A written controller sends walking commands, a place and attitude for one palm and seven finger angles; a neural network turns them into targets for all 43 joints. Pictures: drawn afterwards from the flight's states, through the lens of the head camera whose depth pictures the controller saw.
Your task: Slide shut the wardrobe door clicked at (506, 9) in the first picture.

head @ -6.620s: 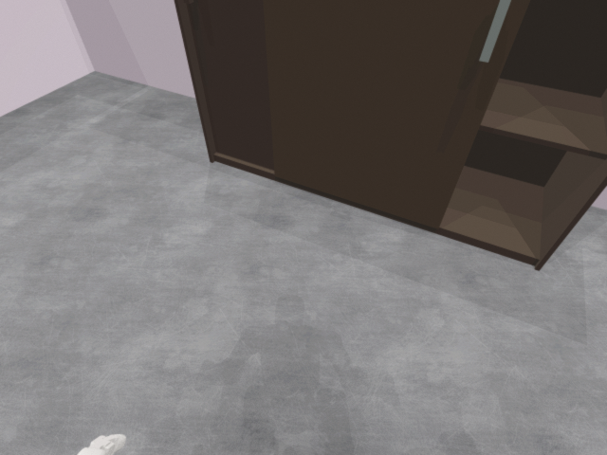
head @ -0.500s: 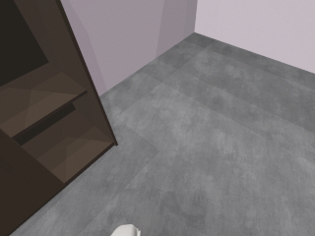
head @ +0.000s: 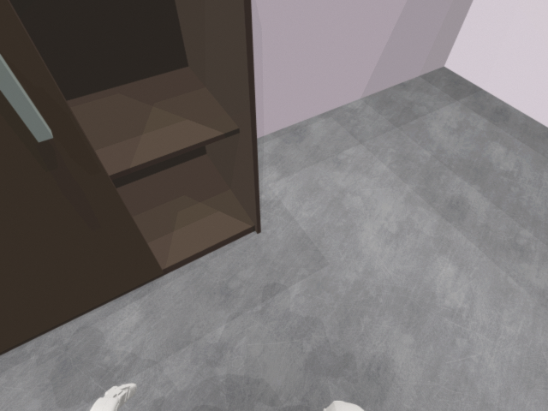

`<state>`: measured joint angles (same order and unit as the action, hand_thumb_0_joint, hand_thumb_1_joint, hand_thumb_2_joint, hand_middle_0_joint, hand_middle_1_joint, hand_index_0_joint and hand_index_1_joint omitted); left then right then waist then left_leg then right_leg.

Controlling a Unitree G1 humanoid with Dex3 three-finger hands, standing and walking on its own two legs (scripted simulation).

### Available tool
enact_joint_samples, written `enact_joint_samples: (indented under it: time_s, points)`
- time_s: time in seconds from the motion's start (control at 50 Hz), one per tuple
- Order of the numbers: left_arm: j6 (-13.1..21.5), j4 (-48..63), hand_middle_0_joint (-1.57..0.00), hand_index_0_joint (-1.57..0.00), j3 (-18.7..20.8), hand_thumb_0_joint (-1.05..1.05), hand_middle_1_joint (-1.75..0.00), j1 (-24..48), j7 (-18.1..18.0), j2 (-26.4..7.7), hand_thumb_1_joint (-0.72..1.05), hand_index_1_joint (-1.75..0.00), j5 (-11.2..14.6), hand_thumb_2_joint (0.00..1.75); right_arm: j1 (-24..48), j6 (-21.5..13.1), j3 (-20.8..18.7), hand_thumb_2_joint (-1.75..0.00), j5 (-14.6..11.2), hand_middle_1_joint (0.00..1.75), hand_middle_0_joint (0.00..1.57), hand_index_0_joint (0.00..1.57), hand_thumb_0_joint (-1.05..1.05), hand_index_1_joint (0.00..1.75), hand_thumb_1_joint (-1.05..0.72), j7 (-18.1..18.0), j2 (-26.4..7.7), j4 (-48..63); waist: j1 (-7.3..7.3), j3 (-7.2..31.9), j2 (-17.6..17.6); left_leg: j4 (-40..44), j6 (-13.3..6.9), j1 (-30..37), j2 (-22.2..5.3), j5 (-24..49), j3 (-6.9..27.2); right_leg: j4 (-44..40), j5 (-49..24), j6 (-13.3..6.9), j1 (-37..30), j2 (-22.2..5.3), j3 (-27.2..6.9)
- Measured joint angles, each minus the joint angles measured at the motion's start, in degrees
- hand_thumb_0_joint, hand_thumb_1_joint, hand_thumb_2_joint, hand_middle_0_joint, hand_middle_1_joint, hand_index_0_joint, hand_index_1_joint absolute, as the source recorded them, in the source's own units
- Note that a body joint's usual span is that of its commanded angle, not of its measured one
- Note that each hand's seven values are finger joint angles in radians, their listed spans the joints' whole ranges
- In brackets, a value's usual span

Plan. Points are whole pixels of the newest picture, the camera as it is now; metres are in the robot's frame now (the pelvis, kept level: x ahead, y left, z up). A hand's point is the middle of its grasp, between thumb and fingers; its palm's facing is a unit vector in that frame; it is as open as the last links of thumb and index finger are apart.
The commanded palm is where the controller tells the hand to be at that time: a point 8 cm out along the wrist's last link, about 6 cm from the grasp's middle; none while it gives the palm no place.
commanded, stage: turn to face it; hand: left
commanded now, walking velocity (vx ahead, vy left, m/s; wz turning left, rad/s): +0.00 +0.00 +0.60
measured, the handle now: (17, 92) +0.59 +0.49 +0.12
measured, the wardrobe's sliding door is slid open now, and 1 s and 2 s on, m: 0.41 0.41 0.41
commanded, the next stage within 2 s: take the last steps up to it in 0.98 s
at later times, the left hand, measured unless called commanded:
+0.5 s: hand out of the picture -0.02 +0.19 -0.16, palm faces +0.34 -0.90 -0.26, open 7.4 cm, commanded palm none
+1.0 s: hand out of the picture -0.02 +0.22 -0.15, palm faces +0.50 -0.83 -0.26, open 7.4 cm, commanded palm none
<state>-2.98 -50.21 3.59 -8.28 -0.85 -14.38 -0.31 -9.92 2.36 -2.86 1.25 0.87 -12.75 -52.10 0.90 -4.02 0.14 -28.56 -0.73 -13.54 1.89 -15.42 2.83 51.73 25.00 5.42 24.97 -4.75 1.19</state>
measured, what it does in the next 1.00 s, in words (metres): steps on the spot, turning left: right foot, then left foot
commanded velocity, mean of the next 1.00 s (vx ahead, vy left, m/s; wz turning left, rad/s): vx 0.00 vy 0.00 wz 0.43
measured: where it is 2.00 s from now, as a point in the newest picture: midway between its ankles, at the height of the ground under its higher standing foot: outside the picture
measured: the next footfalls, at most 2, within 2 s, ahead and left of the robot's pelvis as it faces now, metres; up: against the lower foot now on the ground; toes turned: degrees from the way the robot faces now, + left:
right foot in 0.10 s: +0.06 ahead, -0.13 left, +0.00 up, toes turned +0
left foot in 0.58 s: +0.00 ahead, +0.11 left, +0.00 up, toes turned +28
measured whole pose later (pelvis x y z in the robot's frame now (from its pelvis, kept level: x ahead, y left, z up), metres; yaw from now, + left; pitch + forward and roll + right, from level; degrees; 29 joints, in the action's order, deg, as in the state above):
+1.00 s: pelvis -0.01 +0.00 +0.00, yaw +29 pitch -2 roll +0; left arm -3.0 -53.7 2.5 -10.4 -1.4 -12.1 -0.4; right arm -12.7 2.2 -1.7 1.3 0.1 -10.4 -54.9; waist 1.2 -2.4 -0.1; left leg -25.8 -2.9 -11.6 3.2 -12.6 0.2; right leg 46.7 24.4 4.0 20.3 -3.8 2.1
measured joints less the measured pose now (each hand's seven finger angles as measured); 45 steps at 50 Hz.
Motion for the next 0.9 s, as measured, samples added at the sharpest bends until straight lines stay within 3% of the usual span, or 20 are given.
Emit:
enact_joint_samples:
  time_s: [0.08,0.12,0.16,0.22,0.28,0.42,0.52,0.56,0.58,0.62,0.66,0.72,0.8,0.9]
  points:
    - [1.1,1.5,-0.20,-0.20,-0.8,0.00,-0.30,1.0,0.0,1.3,0.90,-0.30,0.3,0.90,-1.3,0.7,-0.6,-0.90,-0.1,0.30,0.20,0.20,0.00,0.30,-0.90,0.0,-0.7,-0.3,0.98,0.4,-1.5,-3.2,1.3,-1.7,1.0,-1.3,2.7,-13.7,-4.9,-0.7,-6.0,2.1,0.6]
    - [2.3,2.0,-0.20,-0.20,-1.4,0.00,-0.30,1.1,-0.1,2.5,0.90,-0.30,-0.2,0.90,-1.8,1.1,-1.3,-0.90,-0.5,0.30,0.20,0.20,0.00,0.30,-0.90,0.0,-1.7,-0.6,1.17,0.2,-3.5,-9.5,2.0,-4.3,1.0,-6.1,3.9,-16.5,-7.7,-4.8,-7.6,2.6,2.5]
    - [2.7,2.3,-0.20,-0.20,-2.2,0.00,-0.30,0.5,-0.2,3.5,0.90,-0.30,-0.4,0.90,-2.3,1.7,-1.9,-0.90,-0.4,0.30,0.20,0.20,0.00,0.30,-0.91,0.0,-2.4,-1.0,1.49,0.3,-4.2,-21.7,2.2,-8.5,1.7,-11.8,2.7,-16.2,-6.8,-6.7,-8.5,1.6,4.4]
    - [2.4,2.1,-0.20,-0.20,-2.6,0.00,-0.30,-1.2,-0.3,4.4,0.90,-0.30,-0.4,0.90,-2.9,2.4,-2.5,-0.90,-0.1,0.30,0.20,0.20,0.00,0.30,-0.91,0.6,-3.1,-1.9,1.32,0.8,-4.2,-35.7,2.8,-12.8,0.6,-9.4,-0.2,-19.2,-7.3,-6.8,-11.1,0.2,6.4]
    - [2.2,1.4,-0.20,-0.20,-2.6,0.00,-0.30,-2.5,-0.5,4.6,0.90,-0.30,-0.4,0.90,-3.3,2.7,-2.5,-0.90,0.0,0.30,0.20,0.19,0.00,0.30,-0.91,1.1,-3.3,-2.2,1.54,1.0,-3.6,-40.3,3.7,-14.5,-1.5,-5.6,-1.6,-21.8,-8.3,-6.8,-13.1,-0.7,8.6]
    - [2.3,-0.1,-0.20,-0.20,-2.4,0.00,-0.30,-5.1,-0.5,4.2,0.90,-0.30,-0.9,0.90,-2.1,3.5,-2.0,-0.90,-0.2,0.30,0.20,0.19,0.00,0.30,-0.91,1.2,-2.9,-2.9,0.23,-0.3,-1.7,-30.5,4.7,-12.0,-4.5,-7.1,-4.0,-23.1,-8.2,-6.2,-14.8,-2.9,13.5]
    - [1.7,-1.6,-0.20,-0.20,-1.6,0.00,-0.30,-6.7,-0.3,2.4,0.90,-0.30,-1.2,0.90,0.5,2.6,-1.1,-0.90,-0.5,0.30,0.19,0.19,0.00,0.30,-0.91,1.1,-2.1,-1.8,-1.51,-1.3,0.1,-17.3,3.5,-7.2,-4.3,-8.4,-7.3,-20.0,-6.6,-4.6,-13.9,-5.0,16.2]
    - [1.3,-2.2,-0.20,-0.20,-1.0,0.00,-0.30,-7.6,-0.2,1.4,0.90,-0.30,-1.0,0.90,1.1,1.7,-0.7,-0.90,-0.4,0.30,0.19,0.19,0.00,0.30,-0.91,1.1,-1.9,-0.8,-1.88,-1.1,0.9,-9.2,2.7,-3.7,-3.8,-3.7,-8.5,-16.7,-4.9,-3.6,-12.7,-6.1,17.2]
    - [1.0,-2.5,-0.20,-0.20,-0.7,0.00,-0.30,-8.1,-0.2,0.9,0.90,-0.30,-0.7,0.90,1.3,1.0,-0.6,-0.90,-0.3,0.30,0.20,0.19,0.00,0.30,-0.91,1.1,-1.9,-0.2,-1.88,-0.7,1.0,-6.4,0.5,-2.8,-3.4,-1.6,-8.4,-13.4,-3.7,-3.1,-11.1,-6.7,16.8]
    - [-0.4,-3.6,-0.20,-0.20,-0.2,0.00,-0.30,-7.5,-0.3,-0.5,0.90,-0.30,-0.5,0.90,2.0,-0.1,-0.2,-0.90,-0.4,0.30,0.20,0.19,0.00,0.30,-0.91,0.8,-1.0,0.2,-2.24,-1.1,2.7,-8.3,-1.9,-3.5,-2.1,-3.3,-8.2,-3.3,4.3,-2.2,-6.7,-6.3,10.6]
    - [-1.3,-4.4,-0.20,-0.20,0.1,0.00,-0.30,-6.9,-0.5,-1.1,0.90,-0.30,-0.6,0.90,2.1,-0.6,0.4,-0.90,-0.3,0.30,0.20,0.19,0.00,0.30,-0.91,0.3,-0.3,0.4,-2.39,-1.0,3.0,-7.2,-2.4,-2.7,-1.7,-3.6,-7.7,5.3,6.1,-1.9,-3.0,-4.5,6.2]
    - [-1.2,-4.8,-0.20,-0.20,0.2,0.01,-0.30,-5.7,-0.2,-1.1,0.91,-0.30,-0.5,0.90,1.7,-0.7,0.9,-0.90,-0.3,0.30,0.20,0.20,0.00,0.30,-0.91,-0.5,0.3,0.3,-2.15,-0.5,2.4,-2.8,-2.4,-0.7,-1.2,-1.1,-6.3,12.0,1.6,-1.4,0.7,-2.9,3.0]
    - [-0.3,-4.2,-0.20,-0.19,-0.1,0.01,-0.30,-4.6,-0.1,-0.6,0.91,-0.30,-0.4,0.90,0.9,-0.9,1.3,-0.90,-0.5,0.30,0.20,0.20,0.00,0.30,-0.91,-0.8,1.1,-0.4,-2.01,0.2,1.7,2.0,-2.9,1.6,-0.3,1.7,-5.1,12.0,-2.7,-0.7,2.2,-2.0,1.1]
    - [-0.3,-3.9,-0.20,-0.19,-0.5,0.00,-0.30,-3.3,-0.4,0.5,0.91,-0.30,-0.3,0.90,-0.8,-0.8,1.4,-0.90,-0.4,0.30,0.20,0.20,0.00,0.30,-0.90,-0.8,2.2,-1.4,-1.03,1.2,1.1,3.9,-2.9,2.7,0.8,3.0,-3.8,5.4,-2.2,-0.5,0.0,-0.8,0.5]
